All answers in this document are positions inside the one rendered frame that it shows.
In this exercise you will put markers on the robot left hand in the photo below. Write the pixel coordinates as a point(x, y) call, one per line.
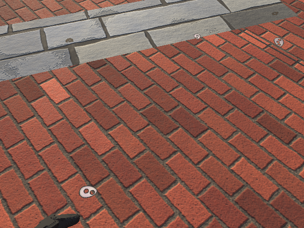
point(60, 221)

